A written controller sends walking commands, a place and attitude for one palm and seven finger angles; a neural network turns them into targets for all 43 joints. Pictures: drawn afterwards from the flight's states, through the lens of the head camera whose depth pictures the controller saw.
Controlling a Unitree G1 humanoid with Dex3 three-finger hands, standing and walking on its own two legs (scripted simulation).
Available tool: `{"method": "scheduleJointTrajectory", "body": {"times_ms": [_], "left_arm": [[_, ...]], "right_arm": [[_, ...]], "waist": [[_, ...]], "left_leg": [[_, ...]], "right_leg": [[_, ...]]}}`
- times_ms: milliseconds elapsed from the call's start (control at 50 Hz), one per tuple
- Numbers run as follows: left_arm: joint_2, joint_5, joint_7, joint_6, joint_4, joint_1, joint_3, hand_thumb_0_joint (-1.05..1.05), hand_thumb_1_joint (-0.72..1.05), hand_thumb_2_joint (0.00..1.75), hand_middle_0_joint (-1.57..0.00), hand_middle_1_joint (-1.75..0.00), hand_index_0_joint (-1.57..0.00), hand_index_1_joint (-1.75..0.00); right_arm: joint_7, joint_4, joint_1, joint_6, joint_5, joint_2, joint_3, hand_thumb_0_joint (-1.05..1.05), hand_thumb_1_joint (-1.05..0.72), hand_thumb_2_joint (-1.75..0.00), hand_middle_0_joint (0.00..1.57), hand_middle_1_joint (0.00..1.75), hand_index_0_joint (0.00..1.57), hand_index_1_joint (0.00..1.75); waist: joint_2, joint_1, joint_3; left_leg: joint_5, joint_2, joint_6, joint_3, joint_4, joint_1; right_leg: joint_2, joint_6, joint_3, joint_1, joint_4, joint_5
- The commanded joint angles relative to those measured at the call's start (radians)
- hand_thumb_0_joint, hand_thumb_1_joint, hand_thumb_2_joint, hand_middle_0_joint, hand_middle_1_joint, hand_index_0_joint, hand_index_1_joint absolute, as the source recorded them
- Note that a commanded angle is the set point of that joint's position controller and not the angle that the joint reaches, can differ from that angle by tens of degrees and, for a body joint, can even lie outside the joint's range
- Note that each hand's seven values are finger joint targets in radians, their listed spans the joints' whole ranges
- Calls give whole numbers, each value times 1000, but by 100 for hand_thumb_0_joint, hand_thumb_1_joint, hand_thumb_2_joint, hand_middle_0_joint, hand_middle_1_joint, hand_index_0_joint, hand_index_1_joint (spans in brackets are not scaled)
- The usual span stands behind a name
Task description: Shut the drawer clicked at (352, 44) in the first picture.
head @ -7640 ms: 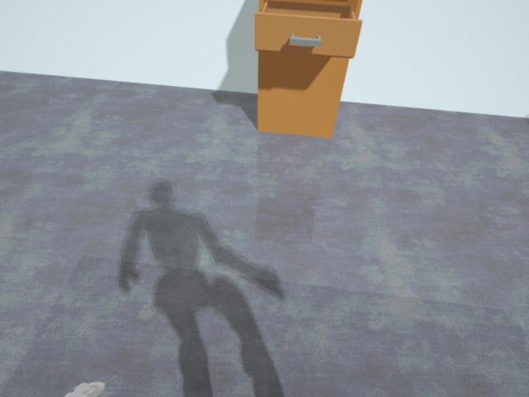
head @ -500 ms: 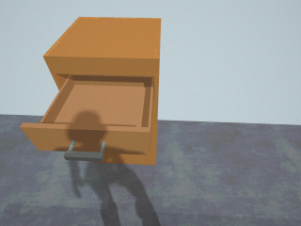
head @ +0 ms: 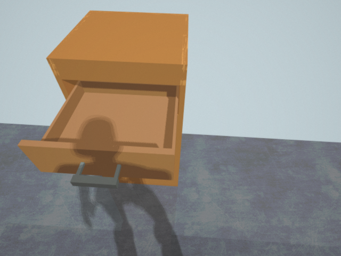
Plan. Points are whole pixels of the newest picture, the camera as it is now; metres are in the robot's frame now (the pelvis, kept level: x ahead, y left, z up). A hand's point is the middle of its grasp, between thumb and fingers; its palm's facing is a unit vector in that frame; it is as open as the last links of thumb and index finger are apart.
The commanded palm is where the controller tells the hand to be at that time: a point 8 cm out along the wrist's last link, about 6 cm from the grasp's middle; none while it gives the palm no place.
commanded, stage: come to a stop and stand still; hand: left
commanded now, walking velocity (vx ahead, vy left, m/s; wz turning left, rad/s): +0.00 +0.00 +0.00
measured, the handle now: (97, 174) +0.33 +0.23 -0.05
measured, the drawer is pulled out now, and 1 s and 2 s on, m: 0.30 0.30 0.30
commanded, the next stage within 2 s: look again from close up in 1.02 s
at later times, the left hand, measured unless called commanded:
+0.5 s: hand out of the picture +0.06 +0.17 -0.16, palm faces +0.02 -0.97 -0.25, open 7.3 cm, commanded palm none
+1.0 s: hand out of the picture -0.06 +0.12 -0.16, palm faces +0.04 -0.99 -0.16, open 7.3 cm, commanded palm none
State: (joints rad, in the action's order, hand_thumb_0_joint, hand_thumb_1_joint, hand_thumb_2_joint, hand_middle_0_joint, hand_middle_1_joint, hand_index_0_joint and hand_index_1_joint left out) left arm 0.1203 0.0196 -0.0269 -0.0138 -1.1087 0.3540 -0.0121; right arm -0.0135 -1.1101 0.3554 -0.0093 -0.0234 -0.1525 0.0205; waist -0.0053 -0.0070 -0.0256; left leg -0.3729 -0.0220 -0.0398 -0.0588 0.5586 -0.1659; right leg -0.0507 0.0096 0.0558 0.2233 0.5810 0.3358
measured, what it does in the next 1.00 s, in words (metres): stands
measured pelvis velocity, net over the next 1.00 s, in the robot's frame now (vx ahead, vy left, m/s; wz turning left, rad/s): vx -0.03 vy -0.03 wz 0.00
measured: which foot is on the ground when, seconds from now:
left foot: down 0.00-1.00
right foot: down 0.00-1.00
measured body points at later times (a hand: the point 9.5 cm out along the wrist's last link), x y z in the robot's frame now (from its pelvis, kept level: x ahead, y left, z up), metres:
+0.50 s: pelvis +0.01 -0.01 +0.01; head +0.03 -0.03 +0.46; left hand +0.06 +0.22 -0.14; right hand +0.02 -0.23 -0.16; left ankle -0.04 +0.09 -0.73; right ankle +0.00 -0.11 -0.73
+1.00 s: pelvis -0.03 -0.03 +0.01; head -0.02 -0.04 +0.46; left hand -0.06 +0.17 -0.15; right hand -0.07 -0.24 -0.15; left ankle -0.04 +0.09 -0.73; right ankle +0.00 -0.11 -0.73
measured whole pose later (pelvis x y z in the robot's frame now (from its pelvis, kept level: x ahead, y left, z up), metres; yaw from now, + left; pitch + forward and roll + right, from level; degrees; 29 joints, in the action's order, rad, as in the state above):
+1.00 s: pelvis -0.03 -0.03 +0.01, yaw +0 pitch -2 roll +1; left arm 0.12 0.01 -0.03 -0.01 -1.12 0.35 0.01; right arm -0.02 -1.15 0.36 0.00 -0.01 -0.12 0.03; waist 0.01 0.00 -0.04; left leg -0.24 0.02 0.01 -0.05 0.40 -0.13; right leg 0.02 -0.06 0.08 0.21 0.42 0.18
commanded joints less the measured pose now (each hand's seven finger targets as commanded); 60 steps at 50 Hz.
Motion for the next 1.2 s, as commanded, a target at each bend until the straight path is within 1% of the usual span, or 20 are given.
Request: {"method": "scheduleJointTrajectory", "body": {"times_ms": [0,20,40,60,80,100,140,180,200,220,240,280,380,580,820,1080,1100,1120,1140,1180], "left_arm": [[143,1,-8,-11,37,56,-40,0,90,90,-20,-30,-20,-30],[116,2,-9,-7,43,30,-33,0,90,90,-20,-30,-20,-30],[83,3,-11,-3,53,2,-21,0,90,90,-20,-30,-20,-30],[61,-1,-18,-1,59,-11,-11,0,90,90,-20,-30,-20,-30],[66,-7,-23,2,60,-21,-8,0,90,90,-20,-30,-20,-30],[66,-14,-26,7,58,-22,-9,0,90,90,-20,-30,-20,-30],[78,-18,-25,2,45,18,-15,0,90,90,-20,-30,-20,-30],[108,-19,-27,-8,20,69,-17,0,90,90,-20,-30,-20,-30],[116,-21,-26,-9,21,46,-16,0,90,90,-20,-30,-20,-30],[118,-19,-27,-9,27,25,-16,0,90,90,-20,-30,-20,-30],[115,-17,-27,-8,36,13,-15,0,90,90,-20,-30,-20,-30],[118,-16,-30,-7,55,4,-16,0,90,90,-20,-30,-20,-30],[133,-12,-33,4,86,-31,-25,0,90,90,-20,-30,-20,-30],[134,-8,-16,3,81,-58,-5,0,90,90,-20,-30,-20,-30],[127,-10,-8,-8,51,7,-1,0,90,90,-20,-30,-20,-30],[68,-13,-12,-15,6,86,6,0,90,90,-20,-30,-20,-30],[117,2,-48,-45,-21,113,7,0,90,90,-20,-30,-20,-30],[164,-3,-39,-47,15,102,-5,0,90,90,-20,-30,-20,-30],[182,-3,-31,-52,39,46,-13,0,90,90,-20,-30,-20,-30],[124,-3,-24,-44,48,4,-10,0,90,90,-20,-30,-20,-30]], "right_arm": [[-10,28,73,-29,3,-55,-10,0,-90,-90,20,30,20,30],[-13,12,104,-35,2,-70,-11,0,-90,-90,20,30,20,30],[-21,-9,149,-40,3,-100,-15,0,-90,-90,20,30,20,30],[-34,-20,156,-40,5,-112,-13,0,-90,-90,20,30,20,30],[-40,-19,150,-36,6,-108,-11,0,-90,-90,20,30,20,30],[-44,-11,132,-33,8,-114,-12,0,-90,-90,20,30,20,30],[-46,10,64,-29,15,-113,-18,0,-90,-90,20,30,20,30],[-47,31,32,-31,23,-103,-24,0,-90,-90,20,30,20,30],[-46,32,31,-24,22,-90,-27,0,-90,-90,20,30,20,30],[-44,29,32,-17,19,-76,-27,0,-90,-90,20,30,20,30],[-42,26,38,-15,18,-70,-30,0,-90,-90,20,30,20,30],[-42,23,38,-19,17,-73,-32,0,-90,-90,20,30,20,30],[-39,34,7,-12,13,-82,-39,0,-90,-90,20,30,20,30],[-20,28,-37,-9,13,-76,-18,0,-90,-90,20,30,20,30],[-11,-7,34,-4,12,-57,-10,0,-90,-90,20,30,20,30],[-21,-39,109,-14,14,-10,-3,0,-90,-90,20,30,20,30],[-9,29,-62,-30,17,-66,-14,0,-90,-90,20,30,20,30],[-12,69,28,-12,18,-10,-20,0,-90,-90,20,30,20,30],[-9,66,68,-2,11,-16,-19,0,-90,-90,20,30,20,30],[-7,56,111,-8,9,-5,-20,0,-90,-90,20,30,20,30]], "waist": [[76,9,-88],[-21,24,-74],[-151,35,-52],[-215,26,-56],[-176,23,-49],[-147,14,-42],[-88,-18,-21],[-33,-24,27],[-14,-5,5],[41,0,-12],[76,6,-10],[54,4,29],[4,-1,48],[16,1,-56],[30,7,-81],[-3,3,-85],[-38,-44,-96],[4,21,39],[15,41,77],[34,56,30]], "left_leg": [[138,41,0,28,-96,-103],[337,89,-10,82,-138,-28],[657,172,-39,168,-165,48],[1013,235,-71,220,-162,117],[1234,261,-92,224,-140,166],[1313,261,-94,209,-132,188],[1262,215,-69,160,-90,182],[927,140,-6,108,-74,71],[708,123,12,102,-116,34],[597,117,13,101,-134,9],[588,120,13,98,-153,9],[658,124,12,94,-153,41],[686,137,9,90,-148,70],[228,117,14,94,-243,-13],[103,90,17,75,-242,-29],[124,98,16,88,-243,-69],[125,112,54,28,-49,-149],[-2,63,46,64,3,-95],[-8,64,41,50,25,-63],[88,64,28,54,-35,-16]], "right_leg": [[-135,-129,-149,-8,-116,-120],[-71,-98,-64,21,-16,-200],[-1,-55,20,69,91,-138],[21,-31,36,134,128,32],[18,-30,17,155,137,134],[7,-31,5,143,115,152],[-1,-35,-8,48,-42,-51],[-59,-58,-83,-114,-82,-503],[-95,-70,-100,-117,-68,-595],[-105,-73,-105,-116,-55,-658],[-101,-72,-94,-116,-39,-690],[-99,-64,-92,-119,-25,-707],[-89,-66,-101,-85,-29,-585],[-75,-63,-139,-36,-196,-256],[-67,-64,-167,14,-324,31],[-53,-70,-139,-1,-282,-37],[-115,-33,-156,-21,-230,-450],[-189,-76,-259,-32,-283,-247],[-207,-112,-264,-17,-296,-168],[-146,-120,-184,84,-288,6]]}}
